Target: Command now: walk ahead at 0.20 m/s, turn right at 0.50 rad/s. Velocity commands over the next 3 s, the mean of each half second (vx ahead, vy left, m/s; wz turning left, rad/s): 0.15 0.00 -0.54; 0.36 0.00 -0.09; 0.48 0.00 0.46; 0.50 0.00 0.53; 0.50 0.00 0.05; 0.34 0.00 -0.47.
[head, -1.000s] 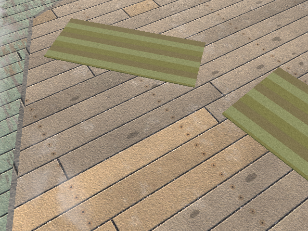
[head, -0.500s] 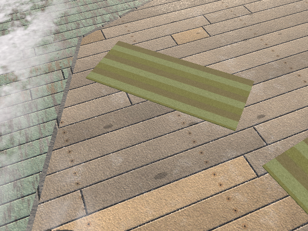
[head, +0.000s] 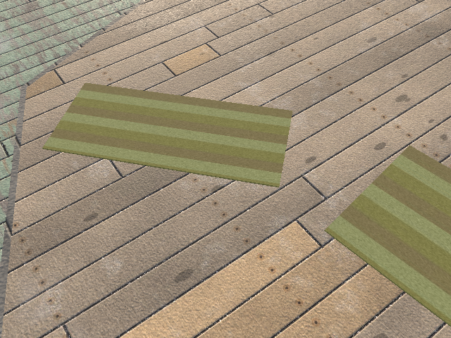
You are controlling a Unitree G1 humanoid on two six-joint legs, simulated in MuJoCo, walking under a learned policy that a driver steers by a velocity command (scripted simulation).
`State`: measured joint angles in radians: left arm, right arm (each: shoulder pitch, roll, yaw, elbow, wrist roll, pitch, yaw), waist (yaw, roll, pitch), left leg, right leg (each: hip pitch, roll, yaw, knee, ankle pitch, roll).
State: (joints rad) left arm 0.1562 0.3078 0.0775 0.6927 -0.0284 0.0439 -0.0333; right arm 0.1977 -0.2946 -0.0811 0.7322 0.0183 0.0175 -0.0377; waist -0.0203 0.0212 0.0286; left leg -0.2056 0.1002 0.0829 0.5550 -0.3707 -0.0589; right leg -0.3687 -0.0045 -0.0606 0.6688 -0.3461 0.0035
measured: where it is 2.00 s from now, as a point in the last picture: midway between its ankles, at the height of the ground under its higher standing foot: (286, 235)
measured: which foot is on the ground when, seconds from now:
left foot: down 0.00-0.02, up 0.04-0.44, down 0.46-0.86, up 0.88-1.00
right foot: up 0.00-0.00, down 0.02-0.46, up 0.48-0.84, down 0.86-1.00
